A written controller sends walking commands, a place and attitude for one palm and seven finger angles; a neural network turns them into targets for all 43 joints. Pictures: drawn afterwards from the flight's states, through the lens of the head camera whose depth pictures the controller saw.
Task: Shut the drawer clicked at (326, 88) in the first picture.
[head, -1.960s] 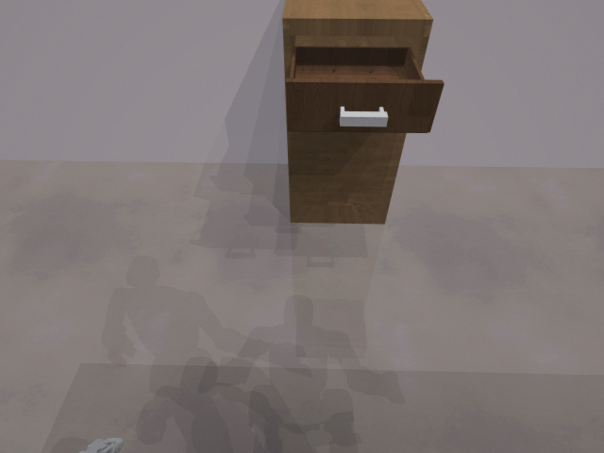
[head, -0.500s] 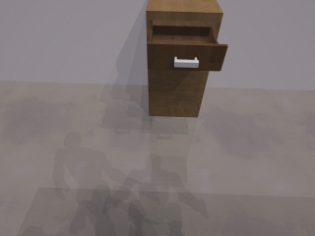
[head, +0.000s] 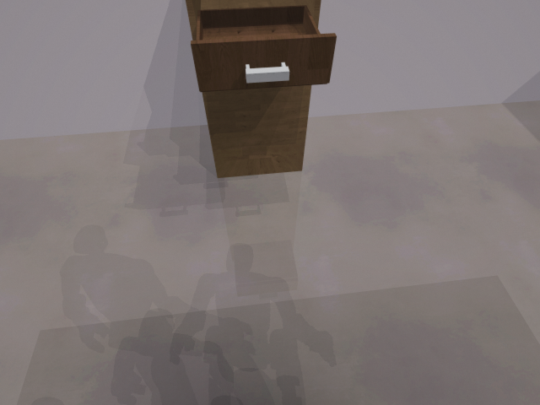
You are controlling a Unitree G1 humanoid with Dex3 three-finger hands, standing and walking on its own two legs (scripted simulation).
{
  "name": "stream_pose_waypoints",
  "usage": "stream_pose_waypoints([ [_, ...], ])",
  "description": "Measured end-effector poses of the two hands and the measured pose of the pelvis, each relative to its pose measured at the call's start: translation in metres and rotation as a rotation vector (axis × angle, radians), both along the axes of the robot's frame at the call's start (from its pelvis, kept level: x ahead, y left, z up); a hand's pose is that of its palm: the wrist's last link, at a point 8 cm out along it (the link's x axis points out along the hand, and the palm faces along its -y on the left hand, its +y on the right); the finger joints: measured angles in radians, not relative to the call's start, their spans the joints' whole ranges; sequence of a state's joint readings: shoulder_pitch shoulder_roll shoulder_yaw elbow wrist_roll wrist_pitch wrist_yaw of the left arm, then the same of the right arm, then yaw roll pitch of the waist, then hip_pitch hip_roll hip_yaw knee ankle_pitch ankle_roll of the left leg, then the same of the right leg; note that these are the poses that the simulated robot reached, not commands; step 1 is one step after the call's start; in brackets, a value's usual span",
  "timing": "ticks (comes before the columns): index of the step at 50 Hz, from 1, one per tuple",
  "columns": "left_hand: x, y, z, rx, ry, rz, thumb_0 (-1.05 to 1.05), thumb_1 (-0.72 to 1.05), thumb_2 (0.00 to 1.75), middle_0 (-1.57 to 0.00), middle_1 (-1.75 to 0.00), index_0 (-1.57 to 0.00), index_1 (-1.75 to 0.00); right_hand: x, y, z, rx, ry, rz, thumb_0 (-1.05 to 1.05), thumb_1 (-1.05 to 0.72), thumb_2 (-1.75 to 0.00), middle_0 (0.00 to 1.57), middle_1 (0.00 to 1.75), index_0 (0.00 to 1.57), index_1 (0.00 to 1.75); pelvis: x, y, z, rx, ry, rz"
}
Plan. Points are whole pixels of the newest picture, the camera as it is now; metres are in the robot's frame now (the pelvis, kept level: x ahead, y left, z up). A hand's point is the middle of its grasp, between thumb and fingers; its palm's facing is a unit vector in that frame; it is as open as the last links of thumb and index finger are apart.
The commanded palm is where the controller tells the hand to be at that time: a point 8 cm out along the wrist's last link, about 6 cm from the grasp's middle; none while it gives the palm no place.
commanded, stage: walk to a spot facing it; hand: left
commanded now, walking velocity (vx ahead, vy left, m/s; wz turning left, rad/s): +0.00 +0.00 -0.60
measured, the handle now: (266, 70) +0.93 +0.09 +0.00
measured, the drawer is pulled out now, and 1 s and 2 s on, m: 0.30 0.30 0.30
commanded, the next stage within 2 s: none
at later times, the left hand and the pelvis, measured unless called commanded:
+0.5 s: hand out of the picture +0.06 +0.21 -0.14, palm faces -0.11 -0.97 -0.22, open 7.4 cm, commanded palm none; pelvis +0.04 +0.02 +0.02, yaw -14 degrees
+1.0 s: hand (195, 284) +0.35 +0.19 -0.16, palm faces -0.50 -0.86 -0.14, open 7.4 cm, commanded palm none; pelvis +0.19 +0.06 +0.02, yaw -33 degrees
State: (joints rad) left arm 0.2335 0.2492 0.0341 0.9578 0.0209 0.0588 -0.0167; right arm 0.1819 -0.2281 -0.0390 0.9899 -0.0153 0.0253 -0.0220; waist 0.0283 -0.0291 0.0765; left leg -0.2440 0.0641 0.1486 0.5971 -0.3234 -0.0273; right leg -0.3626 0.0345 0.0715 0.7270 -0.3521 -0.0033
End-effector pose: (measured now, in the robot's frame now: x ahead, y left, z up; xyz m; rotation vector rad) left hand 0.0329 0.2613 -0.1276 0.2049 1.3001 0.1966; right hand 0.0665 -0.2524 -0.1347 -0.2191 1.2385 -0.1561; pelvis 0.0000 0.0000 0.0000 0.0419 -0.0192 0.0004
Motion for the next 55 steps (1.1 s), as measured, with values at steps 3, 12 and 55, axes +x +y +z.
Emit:
stream_pose_waypoints([
  [3,0.003,-0.013,-0.002,0.009,-0.009,-0.024,0.00,0.90,0.90,-0.20,-0.30,-0.20,-0.30,-0.011,-0.010,-0.015,0.020,0.002,-0.041,0.00,-0.90,-0.90,0.20,0.30,0.20,0.30,-0.002,-0.009,-0.008,-0.008,-0.011,-0.039],
  [12,-0.004,-0.035,0.020,-0.007,-0.001,-0.045,0.00,0.90,0.90,-0.20,-0.30,-0.20,-0.30,-0.015,-0.026,0.011,0.027,-0.020,-0.089,0.01,-0.91,-0.90,0.20,0.29,0.20,0.29,0.000,-0.018,0.015,-0.012,0.031,-0.098],
  [55,0.385,-0.087,-0.014,-0.192,-0.037,-0.691,0.00,0.91,0.90,-0.19,-0.30,-0.19,-0.30,-0.081,0.217,0.038,0.120,0.368,-0.835,0.00,-0.91,-0.90,0.20,0.29,0.20,0.29,0.216,0.046,0.011,-0.078,0.034,-0.635],
])
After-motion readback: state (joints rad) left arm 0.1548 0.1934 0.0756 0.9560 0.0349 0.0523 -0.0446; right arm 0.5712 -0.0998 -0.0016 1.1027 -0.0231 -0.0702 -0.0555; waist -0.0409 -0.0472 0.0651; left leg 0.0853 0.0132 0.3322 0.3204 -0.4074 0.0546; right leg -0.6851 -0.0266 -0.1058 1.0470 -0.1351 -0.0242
